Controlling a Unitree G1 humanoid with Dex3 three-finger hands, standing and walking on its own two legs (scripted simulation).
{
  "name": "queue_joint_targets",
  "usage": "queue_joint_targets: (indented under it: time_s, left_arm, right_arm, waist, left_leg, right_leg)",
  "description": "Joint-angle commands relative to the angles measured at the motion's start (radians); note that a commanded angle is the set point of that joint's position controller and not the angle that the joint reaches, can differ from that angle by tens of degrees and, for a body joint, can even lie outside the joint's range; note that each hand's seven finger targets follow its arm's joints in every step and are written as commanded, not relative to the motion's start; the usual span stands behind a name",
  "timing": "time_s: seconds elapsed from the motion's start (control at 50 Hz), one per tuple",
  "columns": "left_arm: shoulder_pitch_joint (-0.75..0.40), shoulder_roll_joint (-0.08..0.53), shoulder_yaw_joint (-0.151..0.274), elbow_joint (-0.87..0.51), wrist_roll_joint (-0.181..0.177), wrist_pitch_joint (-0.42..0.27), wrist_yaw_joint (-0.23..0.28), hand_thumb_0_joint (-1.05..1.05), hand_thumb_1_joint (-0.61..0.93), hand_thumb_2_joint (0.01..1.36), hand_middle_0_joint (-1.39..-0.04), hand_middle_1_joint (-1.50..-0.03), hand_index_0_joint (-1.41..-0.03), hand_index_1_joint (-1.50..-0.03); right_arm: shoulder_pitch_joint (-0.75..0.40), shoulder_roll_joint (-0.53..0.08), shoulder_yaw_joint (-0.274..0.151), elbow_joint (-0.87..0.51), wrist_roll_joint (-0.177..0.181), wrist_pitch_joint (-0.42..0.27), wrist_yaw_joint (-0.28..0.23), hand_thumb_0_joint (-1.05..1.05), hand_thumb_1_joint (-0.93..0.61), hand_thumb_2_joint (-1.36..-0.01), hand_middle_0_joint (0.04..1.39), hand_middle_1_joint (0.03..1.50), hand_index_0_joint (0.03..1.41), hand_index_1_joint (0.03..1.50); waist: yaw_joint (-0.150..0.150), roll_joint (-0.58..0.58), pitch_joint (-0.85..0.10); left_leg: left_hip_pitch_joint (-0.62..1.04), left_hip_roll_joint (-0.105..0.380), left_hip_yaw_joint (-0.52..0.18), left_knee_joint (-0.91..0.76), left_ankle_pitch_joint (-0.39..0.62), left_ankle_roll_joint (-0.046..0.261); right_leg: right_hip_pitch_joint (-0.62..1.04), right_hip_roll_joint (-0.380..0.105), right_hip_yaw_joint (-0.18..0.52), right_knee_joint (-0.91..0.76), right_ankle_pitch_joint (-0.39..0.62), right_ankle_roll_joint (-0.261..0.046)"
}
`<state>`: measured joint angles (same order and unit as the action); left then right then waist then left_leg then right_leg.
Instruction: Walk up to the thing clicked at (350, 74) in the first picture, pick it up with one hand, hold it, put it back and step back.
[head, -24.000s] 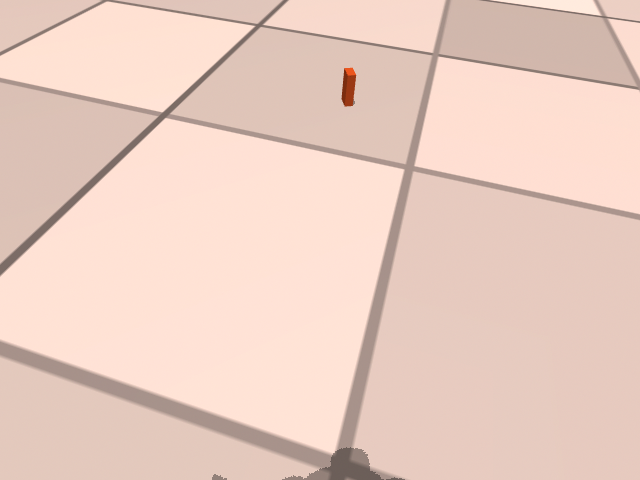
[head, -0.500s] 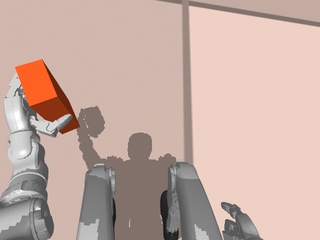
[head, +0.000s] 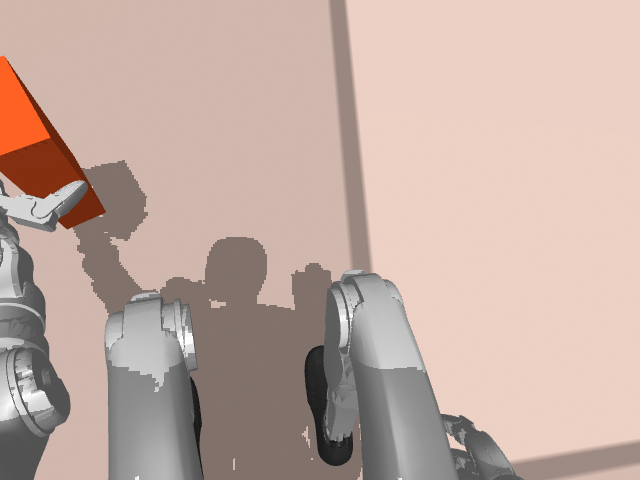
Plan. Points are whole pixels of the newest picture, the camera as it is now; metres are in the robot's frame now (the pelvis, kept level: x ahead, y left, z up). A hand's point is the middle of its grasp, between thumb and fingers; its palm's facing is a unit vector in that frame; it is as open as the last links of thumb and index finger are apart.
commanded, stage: crouch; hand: left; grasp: from the side
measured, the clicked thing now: (41, 158) +0.48 +0.26 -0.07
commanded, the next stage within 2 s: lower in 0.28 s
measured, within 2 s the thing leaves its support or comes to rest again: neither
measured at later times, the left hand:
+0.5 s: hand (53, 186) +0.48 +0.27 -0.13, palm faces +0.27 -0.96 -0.05, open 12.4 cm
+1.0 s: hand (71, 204) +0.48 +0.27 -0.21, palm faces +0.27 -0.96 -0.06, open 12.4 cm
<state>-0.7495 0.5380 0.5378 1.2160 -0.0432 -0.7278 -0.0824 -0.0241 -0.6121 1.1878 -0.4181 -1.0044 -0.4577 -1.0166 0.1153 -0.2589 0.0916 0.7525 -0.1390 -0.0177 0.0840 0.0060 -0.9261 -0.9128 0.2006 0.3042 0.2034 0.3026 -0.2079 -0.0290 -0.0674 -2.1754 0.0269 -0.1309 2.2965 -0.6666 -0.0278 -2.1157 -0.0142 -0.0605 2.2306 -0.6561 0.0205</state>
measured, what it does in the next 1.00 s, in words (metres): lowers itself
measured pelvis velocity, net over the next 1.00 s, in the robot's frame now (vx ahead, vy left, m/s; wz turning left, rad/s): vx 0.00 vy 0.01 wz -0.11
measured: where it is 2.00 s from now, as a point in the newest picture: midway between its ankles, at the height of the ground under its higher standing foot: (259, 441)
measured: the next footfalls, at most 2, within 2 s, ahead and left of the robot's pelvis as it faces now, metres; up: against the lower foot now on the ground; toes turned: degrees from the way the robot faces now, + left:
none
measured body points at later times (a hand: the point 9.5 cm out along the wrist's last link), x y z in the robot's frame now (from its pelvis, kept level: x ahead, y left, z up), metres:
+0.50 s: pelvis +0.00 +0.01 -0.04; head +0.24 +0.09 +0.34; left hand +0.46 +0.32 -0.13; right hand +0.08 -0.27 -0.13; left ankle +0.09 +0.13 -0.33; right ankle +0.11 -0.13 -0.33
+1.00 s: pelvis +0.00 +0.01 -0.06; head +0.26 +0.13 +0.28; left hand +0.46 +0.32 -0.21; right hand +0.07 -0.27 -0.13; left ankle +0.09 +0.13 -0.33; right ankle +0.11 -0.13 -0.33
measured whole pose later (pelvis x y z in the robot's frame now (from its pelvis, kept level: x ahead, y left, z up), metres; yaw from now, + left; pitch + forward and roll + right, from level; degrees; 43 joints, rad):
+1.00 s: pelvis +0.00 +0.01 -0.06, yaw -7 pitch +22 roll -14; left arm -0.72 0.78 0.60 1.31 -0.02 -0.85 -0.06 -0.02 -0.61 1.20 -0.41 -1.01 -0.45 -1.02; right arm -0.01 -0.34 0.33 0.67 -0.28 0.03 0.12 0.00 -0.92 -0.91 0.20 0.30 0.21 0.30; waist -0.28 -0.18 0.19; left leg -2.27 0.01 -0.28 2.56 -0.71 -0.02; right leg -2.14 0.02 -0.16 2.39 -0.65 0.05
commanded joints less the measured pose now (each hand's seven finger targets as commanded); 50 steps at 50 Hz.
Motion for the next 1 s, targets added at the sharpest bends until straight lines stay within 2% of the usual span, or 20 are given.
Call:
queue_joint_targets:
  time_s: [0.0, 0.08, 0.1, 0.14, 0.22, 0.26, 0.32, 0.34, 0.4, 0.5, 0.56, 0.62, 0.7, 0.74, 0.76, 0.82, 0.84, 0.88, 0.9, 0.98]
  left_arm:
    - [-0.373, 0.310, 0.046, -0.211, -0.019, -0.122, -0.021, 0.000, -0.073, 1.253, -1.172, -1.411, -1.190, -1.416]
    - [-0.395, 0.354, 0.080, -0.248, -0.026, -0.130, -0.026, 0.000, 0.006, 1.280, -1.185, -1.431, -1.207, -1.430]
    - [-0.392, 0.378, 0.096, -0.278, -0.030, -0.132, -0.024, 0.000, 0.020, 1.276, -1.192, -1.434, -1.214, -1.432]
    - [-0.403, 0.386, 0.103, -0.326, -0.029, -0.137, -0.022, 0.000, 0.026, 1.285, -1.189, -1.438, -1.213, -1.435]
    - [-0.400, 0.391, 0.085, -0.391, -0.020, -0.142, -0.019, 0.000, 0.024, 1.264, -1.175, -1.412, -1.193, -1.413]
    - [-0.410, 0.365, 0.055, -0.406, -0.018, -0.140, -0.020, 0.000, 0.016, 1.251, -1.169, -1.402, -1.188, -1.402]
    - [-0.415, 0.342, 0.036, -0.430, -0.034, -0.141, -0.019, 0.000, -0.016, 1.231, -1.167, -1.388, -1.183, -1.391]
    - [-0.394, 0.341, 0.043, -0.403, -0.035, -0.136, -0.019, 0.000, -0.001, 1.238, -1.171, -1.397, -1.189, -1.398]
    - [-0.373, 0.346, 0.042, -0.356, -0.029, -0.135, -0.013, 0.000, -0.076, 1.238, -1.195, -1.442, -1.216, -1.442]
    - [-0.316, 0.324, 0.046, -0.153, -0.035, -0.156, -0.017, 0.000, 0.007, 1.261, -1.189, -1.454, -1.218, -1.445]
    - [-0.305, 0.421, 0.093, -0.141, -0.024, -0.186, -0.020, 0.000, 0.042, 1.260, -1.206, -1.461, -1.240, -1.446]
    - [-0.334, 0.453, 0.105, -0.155, -0.019, -0.214, -0.018, 0.000, 0.065, 1.279, -1.195, -1.471, -1.232, -1.454]
    - [-0.354, 0.560, 0.155, -0.219, -0.023, -0.246, -0.004, 0.000, 0.061, 1.254, -1.176, -1.439, -1.209, -1.425]
    - [-0.369, 0.547, 0.139, -0.255, -0.024, -0.260, 0.005, 0.000, 0.038, 1.241, -1.156, -1.420, -1.186, -1.408]
    - [-0.351, 0.575, 0.160, -0.267, -0.020, -0.262, 0.016, 0.000, 0.016, 1.226, -1.151, -1.407, -1.179, -1.397]
    - [-0.353, 0.564, 0.125, -0.272, -0.014, -0.270, 0.017, 0.000, 0.015, 1.196, -1.133, -1.379, -1.160, -1.368]
    - [-0.346, 0.541, 0.103, -0.263, -0.013, -0.271, 0.014, 0.000, 0.026, 1.205, -1.135, -1.386, -1.163, -1.375]
    - [-0.326, 0.536, 0.089, -0.233, -0.005, -0.263, 0.016, 0.000, 0.004, 1.204, -1.143, -1.394, -1.172, -1.382]
    - [-0.345, 0.516, 0.060, -0.224, 0.001, -0.263, 0.016, 0.000, -0.023, 1.197, -1.140, -1.390, -1.169, -1.378]
    - [-0.324, 0.468, 0.043, -0.126, -0.015, -0.263, 0.028, 0.000, 0.008, 1.205, -1.119, -1.388, -1.153, -1.371]
  right_arm:
    - [0.142, -0.257, -0.054, -0.047, -0.003, 0.002, -0.013, 0.000, -0.906, -0.908, 0.200, 0.300, 0.200, 0.300]
    - [0.130, -0.269, -0.038, -0.057, -0.011, 0.012, -0.010, 0.000, -0.894, -0.904, 0.200, 0.300, 0.200, 0.300]
    - [0.128, -0.274, -0.037, -0.061, -0.012, 0.014, -0.009, 0.000, -0.893, -0.904, 0.200, 0.300, 0.200, 0.300]
    - [0.126, -0.285, -0.035, -0.060, -0.019, 0.018, -0.008, 0.000, -0.896, -0.905, 0.200, 0.300, 0.200, 0.300]
    - [0.131, -0.293, -0.032, -0.057, -0.029, 0.025, -0.007, 0.000, -0.903, -0.908, 0.200, 0.300, 0.200, 0.300]
    - [0.133, -0.291, -0.029, -0.051, -0.034, 0.026, -0.008, 0.000, -0.911, -0.910, 0.200, 0.300, 0.200, 0.300]
    - [0.135, -0.295, -0.023, -0.045, -0.040, 0.026, -0.006, 0.000, -0.918, -0.911, 0.200, 0.300, 0.200, 0.300]
    - [0.132, -0.300, -0.021, -0.048, -0.040, 0.027, -0.006, 0.000, -0.916, -0.910, 0.200, 0.300, 0.200, 0.300]
    - [0.130, -0.307, -0.014, -0.040, -0.045, 0.033, -0.001, 0.000, -0.921, -0.912, 0.199, 0.300, 0.199, 0.300]
    - [0.097, -0.325, 0.031, -0.052, -0.058, 0.044, 0.007, 0.000, -0.897, -0.904, 0.199, 0.300, 0.199, 0.300]
    - [0.065, -0.339, 0.053, -0.073, -0.070, 0.047, 0.011, 0.000, -0.889, -0.900, 0.200, 0.300, 0.200, 0.300]
    - [0.047, -0.351, 0.075, -0.083, -0.084, 0.050, 0.017, 0.000, -0.885, -0.899, 0.200, 0.300, 0.200, 0.300]
    - [0.024, -0.370, 0.101, -0.092, -0.104, 0.051, 0.014, 0.000, -0.895, -0.902, 0.200, 0.300, 0.200, 0.300]
    - [0.012, -0.380, 0.109, -0.094, -0.117, 0.050, 0.013, 0.000, -0.905, -0.905, 0.200, 0.300, 0.200, 0.300]
    - [0.019, -0.384, 0.115, -0.091, -0.121, 0.050, 0.013, 0.000, -0.908, -0.906, 0.200, 0.300, 0.200, 0.300]
    - [0.006, -0.392, 0.124, -0.088, -0.134, 0.050, 0.011, 0.000, -0.918, -0.909, 0.199, 0.300, 0.200, 0.300]
    - [0.006, -0.394, 0.131, -0.087, -0.138, 0.049, 0.011, 0.000, -0.921, -0.910, 0.200, 0.300, 0.200, 0.300]
    - [0.002, -0.403, 0.136, -0.085, -0.140, 0.050, 0.011, 0.000, -0.923, -0.910, 0.199, 0.300, 0.200, 0.300]
    - [-0.002, -0.406, 0.136, -0.081, -0.142, 0.050, 0.014, 0.000, -0.922, -0.910, 0.199, 0.300, 0.199, 0.300]
    - [-0.009, -0.415, 0.161, -0.095, -0.147, 0.056, 0.021, 0.000, -0.902, -0.903, 0.200, 0.300, 0.200, 0.300]
  waist:
    - [0.009, 0.263, -0.654]
    - [0.013, 0.278, -0.655]
    - [0.028, 0.292, -0.666]
    - [0.023, 0.356, -0.671]
    - [0.012, 0.415, -0.710]
    - [-0.011, 0.419, -0.697]
    - [-0.017, 0.423, -0.710]
    - [-0.029, 0.411, -0.688]
    - [-0.023, 0.402, -0.645]
    - [-0.070, 0.270, -0.509]
    - [-0.048, 0.263, -0.507]
    - [-0.061, 0.310, -0.526]
    - [-0.058, 0.386, -0.564]
    - [-0.071, 0.439, -0.550]
    - [-0.066, 0.460, -0.567]
    - [-0.085, 0.511, -0.550]
    - [-0.105, 0.517, -0.540]
    - [-0.108, 0.525, -0.498]
    - [-0.120, 0.530, -0.480]
    - [-0.155, 0.432, -0.421]
  left_leg:
    - [0.408, -0.016, 0.074, -0.243, 0.080, 0.035]
    - [0.382, -0.014, 0.068, -0.212, 0.065, 0.035]
    - [0.386, -0.013, 0.069, -0.211, 0.064, 0.034]
    - [0.439, -0.008, 0.053, -0.215, 0.079, 0.023]
    - [0.483, -0.002, 0.040, -0.197, 0.148, 0.013]
    - [0.475, -0.002, 0.040, -0.180, 0.159, 0.015]
    - [0.493, 0.001, 0.038, -0.146, 0.197, 0.017]
    - [0.481, 0.001, 0.031, -0.144, 0.196, 0.017]
    - [0.454, 0.000, 0.025, -0.136, 0.186, 0.013]
    - [0.326, -0.001, 0.011, -0.083, 0.138, 0.027]
    - [0.307, 0.001, 0.011, -0.069, 0.111, 0.031]
    - [0.347, 0.008, 0.003, -0.062, 0.115, 0.024]
    - [0.384, 0.018, -0.007, -0.048, 0.141, 0.015]
    - [0.418, 0.023, -0.016, -0.051, 0.153, 0.007]
    - [0.442, 0.023, -0.019, -0.053, 0.166, 0.002]
    - [0.483, 0.029, -0.031, -0.048, 0.191, -0.004]
    - [0.499, 0.031, -0.038, -0.043, 0.216, -0.005]
    - [0.502, 0.034, -0.047, -0.048, 0.229, -0.010]
    - [0.505, 0.036, -0.054, -0.047, 0.232, -0.013]
    - [0.447, 0.033, -0.075, -0.023, 0.214, -0.003]
  right_leg:
    - [0.343, 0.039, -0.058, -0.210, 0.118, -0.049]
    - [0.340, 0.046, -0.067, -0.180, 0.110, -0.047]
    - [0.341, 0.047, -0.067, -0.174, 0.109, -0.047]
    - [0.302, 0.044, -0.079, -0.145, 0.125, -0.053]
    - [0.300, 0.045, -0.080, -0.116, 0.182, -0.058]
    - [0.296, 0.044, -0.079, -0.114, 0.200, -0.057]
    - [0.299, 0.047, -0.079, -0.108, 0.232, -0.054]
    - [0.293, 0.046, -0.086, -0.106, 0.231, -0.052]
    - [0.280, 0.047, -0.094, -0.092, 0.219, -0.053]
    - [0.295, 0.056, -0.119, -0.090, 0.198, -0.039]
    - [0.314, 0.062, -0.124, -0.081, 0.170, -0.035]
    - [0.320, 0.066, -0.135, -0.067, 0.175, -0.035]
    - [0.349, 0.070, -0.135, -0.044, 0.202, -0.037]
    - [0.329, 0.068, -0.141, -0.032, 0.212, -0.040]
    - [0.339, 0.069, -0.145, -0.030, 0.222, -0.042]
    - [0.304, 0.069, -0.153, -0.016, 0.240, -0.047]
    - [0.304, 0.067, -0.159, -0.016, 0.262, -0.045]
    - [0.284, 0.066, -0.167, -0.008, 0.269, -0.047]
    - [0.264, 0.066, -0.171, -0.001, 0.270, -0.048]
    - [0.294, 0.067, -0.196, -0.015, 0.274, -0.034]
